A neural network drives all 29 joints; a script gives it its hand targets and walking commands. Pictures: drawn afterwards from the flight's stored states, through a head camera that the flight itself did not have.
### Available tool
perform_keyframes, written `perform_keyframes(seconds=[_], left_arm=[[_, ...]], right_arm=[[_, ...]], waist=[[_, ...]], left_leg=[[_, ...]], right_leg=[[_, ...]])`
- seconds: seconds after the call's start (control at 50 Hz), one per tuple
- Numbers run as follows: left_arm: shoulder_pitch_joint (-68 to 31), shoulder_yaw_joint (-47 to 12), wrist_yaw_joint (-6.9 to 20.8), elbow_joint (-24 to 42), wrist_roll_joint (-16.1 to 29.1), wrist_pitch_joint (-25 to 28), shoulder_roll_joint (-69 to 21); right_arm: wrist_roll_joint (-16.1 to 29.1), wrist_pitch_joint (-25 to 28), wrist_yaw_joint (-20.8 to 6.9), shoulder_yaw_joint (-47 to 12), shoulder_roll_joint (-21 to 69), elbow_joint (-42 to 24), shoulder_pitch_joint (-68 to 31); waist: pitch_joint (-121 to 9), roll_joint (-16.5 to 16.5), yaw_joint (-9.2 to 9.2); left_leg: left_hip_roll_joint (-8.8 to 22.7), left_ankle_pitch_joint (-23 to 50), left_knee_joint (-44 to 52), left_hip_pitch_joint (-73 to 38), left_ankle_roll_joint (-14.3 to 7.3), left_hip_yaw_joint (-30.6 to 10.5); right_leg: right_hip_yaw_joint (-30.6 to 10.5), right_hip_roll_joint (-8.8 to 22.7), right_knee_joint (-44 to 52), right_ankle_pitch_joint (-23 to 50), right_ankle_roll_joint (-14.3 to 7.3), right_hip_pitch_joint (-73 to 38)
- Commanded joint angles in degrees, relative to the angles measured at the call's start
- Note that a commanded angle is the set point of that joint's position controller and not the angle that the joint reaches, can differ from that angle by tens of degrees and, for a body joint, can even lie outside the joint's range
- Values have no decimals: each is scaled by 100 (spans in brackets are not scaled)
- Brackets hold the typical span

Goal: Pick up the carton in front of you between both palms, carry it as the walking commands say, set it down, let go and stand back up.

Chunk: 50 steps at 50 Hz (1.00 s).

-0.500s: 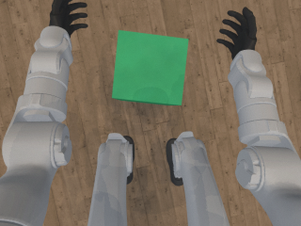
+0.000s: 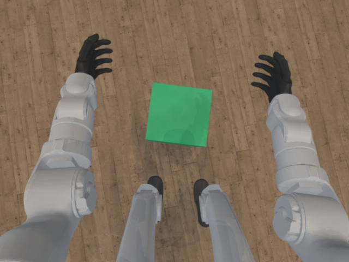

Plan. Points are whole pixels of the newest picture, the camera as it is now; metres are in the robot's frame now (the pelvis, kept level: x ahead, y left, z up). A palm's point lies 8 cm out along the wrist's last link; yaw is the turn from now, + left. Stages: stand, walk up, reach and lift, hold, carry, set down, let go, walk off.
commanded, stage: let go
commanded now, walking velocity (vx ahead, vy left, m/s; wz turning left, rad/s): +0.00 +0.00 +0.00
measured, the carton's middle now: (177, 119) +0.46 -0.01 -0.52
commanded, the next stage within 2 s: stand in 1.20 s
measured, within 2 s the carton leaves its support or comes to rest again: neither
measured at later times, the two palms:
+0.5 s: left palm (48, 151) +0.34 +0.21 +0.01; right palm out of the picture +0.32 -0.24 +0.02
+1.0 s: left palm (8, 238) +0.24 +0.22 +0.07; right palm out of the picture +0.25 -0.24 +0.07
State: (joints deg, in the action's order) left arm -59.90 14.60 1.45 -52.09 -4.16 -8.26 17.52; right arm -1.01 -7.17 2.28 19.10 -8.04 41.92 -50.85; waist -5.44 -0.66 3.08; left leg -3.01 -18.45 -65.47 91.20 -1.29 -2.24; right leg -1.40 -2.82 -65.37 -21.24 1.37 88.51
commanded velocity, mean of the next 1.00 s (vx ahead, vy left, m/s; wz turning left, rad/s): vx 0.00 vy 0.00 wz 0.00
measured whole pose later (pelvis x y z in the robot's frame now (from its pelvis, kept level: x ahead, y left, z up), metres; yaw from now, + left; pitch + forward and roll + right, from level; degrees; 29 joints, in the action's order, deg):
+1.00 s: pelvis +0.08 -0.01 +0.13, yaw +1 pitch -5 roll +0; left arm 13.0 2.4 4.4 -24.0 -0.3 -7.6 12.5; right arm -0.9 -7.5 -4.1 2.3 -11.9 24.7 11.7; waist 5.8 0.4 -0.2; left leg -2.2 -14.5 -25.0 5.9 -0.9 -2.0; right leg -3.2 -1.8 -25.5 -16.6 -0.8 4.3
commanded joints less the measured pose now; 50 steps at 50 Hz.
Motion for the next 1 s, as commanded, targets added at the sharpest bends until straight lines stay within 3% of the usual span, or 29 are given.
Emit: perform_keyframes(seconds=[0.0, 0.08, 0.16, 0.36, 0.56, 0.66, 0.82, 0.98], left_arm=[[-159, 95, -157, 916, -192, 84, 287], [858, -27, -301, 1760, -183, 146, 30], [1702, -200, -278, 2266, 20, 313, -37], [4243, -492, -114, 2191, 202, 763, -169], [6229, -780, -21, 2716, 346, 1029, -93], [6919, -950, 33, 2966, 427, 956, -81], [7062, -1073, 229, 3249, 432, 424, -20], [6998, -1058, 301, 3385, 358, 72, 10]], right_arm=[[-221, 142, -181, -29, -695, -718, 30], [-318, 232, -419, -297, -861, -1168, 928], [-199, 356, -557, -558, -864, -1409, 1708], [116, 728, -593, -1062, -698, -1412, 3995], [240, 928, -552, -1436, -794, -2019, 5840], [243, 840, -585, -1554, -864, -2163, 6226], [116, 317, -648, -1540, -955, -2238, 6082], [-16, -30, -630, -1480, -923, -2239, 6127]], waist=[[-5613, -494, 3], [-5264, -351, -4], [-4544, -217, 1], [-2918, 45, -104], [-1638, 69, -168], [-711, -48, -257], [615, 120, -314], [1047, 197, -269]], left_leg=[[24, 2529, 677, -5476, 271, -69], [63, 2639, 1158, -5933, 269, -122], [89, 2365, 1600, -5956, 238, -99], [98, 2312, 2460, -6161, 152, -35], [98, 2678, 3485, -7693, 165, -53], [123, 2501, 4023, -8442, 206, -14], [137, 1337, 4387, -8721, 190, 132], [121, 1238, 4313, -9102, 179, 161]], right_leg=[[502, -151, 878, 1638, 126, -1960], [400, -103, 1323, 1819, 19, -2795], [236, -3, 1735, 1949, -3, -3686], [-80, 144, 2522, 2748, 24, -5638], [-149, 154, 3529, 3309, 49, -7116], [-123, 116, 4124, 2817, 13, -7516], [-6, 100, 4514, 1320, -61, -7705], [1, 147, 4542, 1158, -100, -7740]])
